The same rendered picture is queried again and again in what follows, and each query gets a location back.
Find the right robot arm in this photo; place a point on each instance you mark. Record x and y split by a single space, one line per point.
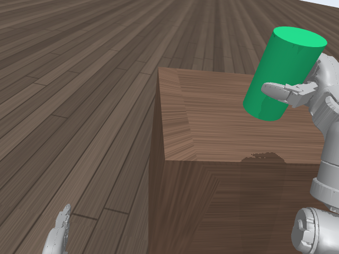
316 231

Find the can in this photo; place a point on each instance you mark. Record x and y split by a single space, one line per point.
288 58

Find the left robot hand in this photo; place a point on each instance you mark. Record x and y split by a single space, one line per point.
58 237

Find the right robot hand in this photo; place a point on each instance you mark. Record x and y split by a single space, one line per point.
324 73

